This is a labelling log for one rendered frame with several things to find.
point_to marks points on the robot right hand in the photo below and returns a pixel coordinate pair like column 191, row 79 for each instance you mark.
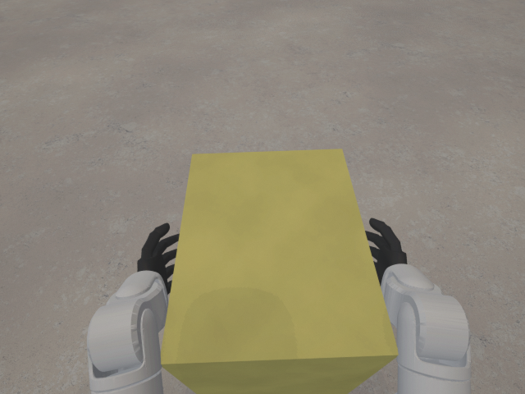
column 389, row 252

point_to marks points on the robot left hand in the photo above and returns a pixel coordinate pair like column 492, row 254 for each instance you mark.
column 152, row 258

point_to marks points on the carton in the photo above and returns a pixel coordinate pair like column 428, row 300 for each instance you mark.
column 274, row 289

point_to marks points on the robot left forearm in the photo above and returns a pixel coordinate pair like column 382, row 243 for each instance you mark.
column 123, row 347

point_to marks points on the robot right forearm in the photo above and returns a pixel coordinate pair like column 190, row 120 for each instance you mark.
column 433, row 334

